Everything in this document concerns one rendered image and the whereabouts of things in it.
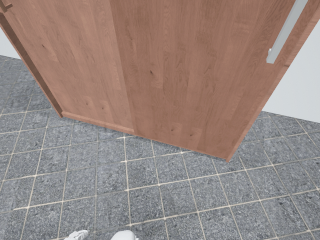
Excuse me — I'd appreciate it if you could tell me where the wardrobe door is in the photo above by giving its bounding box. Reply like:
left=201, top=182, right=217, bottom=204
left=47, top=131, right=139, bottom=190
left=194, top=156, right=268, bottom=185
left=109, top=0, right=320, bottom=159
left=1, top=0, right=134, bottom=129

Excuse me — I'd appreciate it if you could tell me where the left robot hand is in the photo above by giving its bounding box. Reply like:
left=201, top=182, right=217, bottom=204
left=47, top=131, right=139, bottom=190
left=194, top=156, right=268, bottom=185
left=64, top=230, right=88, bottom=240

